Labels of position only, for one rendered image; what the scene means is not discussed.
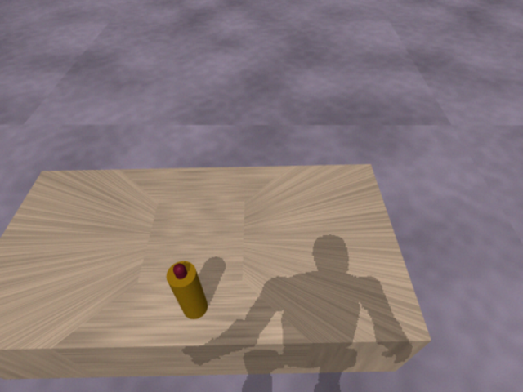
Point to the bottle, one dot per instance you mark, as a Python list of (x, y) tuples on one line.
[(184, 282)]

